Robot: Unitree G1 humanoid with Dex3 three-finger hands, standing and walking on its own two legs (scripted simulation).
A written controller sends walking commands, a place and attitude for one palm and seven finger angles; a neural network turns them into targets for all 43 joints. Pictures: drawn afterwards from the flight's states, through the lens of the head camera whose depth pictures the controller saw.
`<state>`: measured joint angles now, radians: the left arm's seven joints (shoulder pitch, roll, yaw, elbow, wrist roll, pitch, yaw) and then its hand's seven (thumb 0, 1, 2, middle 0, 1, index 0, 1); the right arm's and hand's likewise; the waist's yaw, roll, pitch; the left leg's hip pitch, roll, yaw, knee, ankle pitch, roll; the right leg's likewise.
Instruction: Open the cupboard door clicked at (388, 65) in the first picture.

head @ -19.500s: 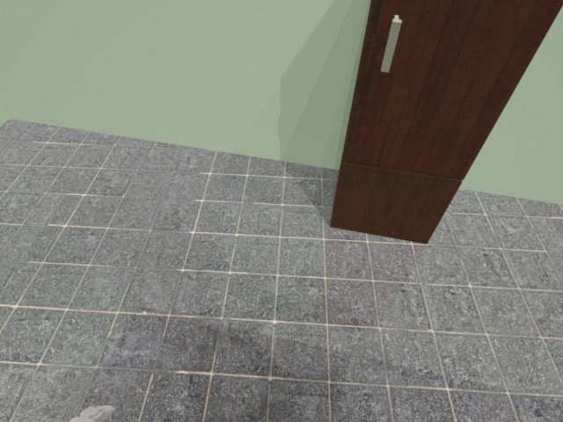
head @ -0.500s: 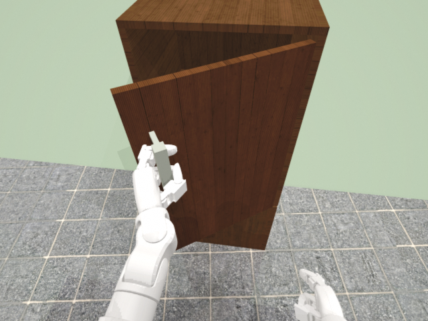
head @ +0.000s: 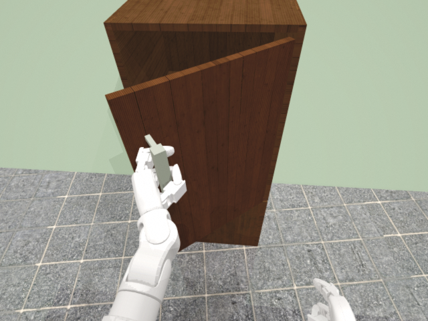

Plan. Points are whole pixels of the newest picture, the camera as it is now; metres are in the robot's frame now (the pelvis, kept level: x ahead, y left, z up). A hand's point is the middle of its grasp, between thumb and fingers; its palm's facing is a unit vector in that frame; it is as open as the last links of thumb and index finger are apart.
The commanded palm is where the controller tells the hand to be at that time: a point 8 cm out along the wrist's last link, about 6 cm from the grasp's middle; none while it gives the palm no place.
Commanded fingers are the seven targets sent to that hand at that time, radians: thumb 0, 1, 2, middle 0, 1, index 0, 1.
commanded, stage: open thumb and fingers to let go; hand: left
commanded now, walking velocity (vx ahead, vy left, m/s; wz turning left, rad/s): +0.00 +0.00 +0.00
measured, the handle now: (159, 166) +0.37 +0.14 +0.10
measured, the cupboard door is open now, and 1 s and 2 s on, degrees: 38 37 40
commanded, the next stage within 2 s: slide the hand sideways off the handle in 0.70 s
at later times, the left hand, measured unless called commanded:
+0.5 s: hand (177, 175) +0.34 +0.10 +0.11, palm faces +0.39 -0.92 +0.00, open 13.7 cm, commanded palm +0.30 +0.14 +0.10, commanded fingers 0.00 -0.50 0.30 -0.22 -0.70 -0.22 -0.70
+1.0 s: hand (167, 188) +0.32 +0.11 +0.11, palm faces -0.01 -1.00 -0.09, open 15.5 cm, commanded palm +0.30 +0.14 +0.10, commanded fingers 0.00 -0.50 0.30 -0.15 -0.30 -0.15 -0.30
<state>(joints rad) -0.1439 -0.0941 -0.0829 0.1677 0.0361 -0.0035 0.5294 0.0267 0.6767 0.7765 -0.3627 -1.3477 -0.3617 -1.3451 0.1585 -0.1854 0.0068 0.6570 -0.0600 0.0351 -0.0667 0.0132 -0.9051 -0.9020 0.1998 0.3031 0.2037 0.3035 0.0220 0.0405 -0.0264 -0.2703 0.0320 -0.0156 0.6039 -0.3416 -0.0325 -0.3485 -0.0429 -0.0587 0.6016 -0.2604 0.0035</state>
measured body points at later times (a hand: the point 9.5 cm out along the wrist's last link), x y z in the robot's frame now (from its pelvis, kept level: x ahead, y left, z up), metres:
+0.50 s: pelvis +0.00 +0.01 +0.00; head +0.00 -0.01 +0.45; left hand +0.32 +0.15 +0.12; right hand +0.17 -0.20 -0.11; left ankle -0.01 +0.14 -0.73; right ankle +0.04 -0.12 -0.73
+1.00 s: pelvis -0.01 +0.01 +0.00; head -0.01 +0.00 +0.45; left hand +0.31 +0.17 +0.11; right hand +0.17 -0.20 -0.10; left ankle -0.01 +0.14 -0.73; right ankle +0.04 -0.12 -0.73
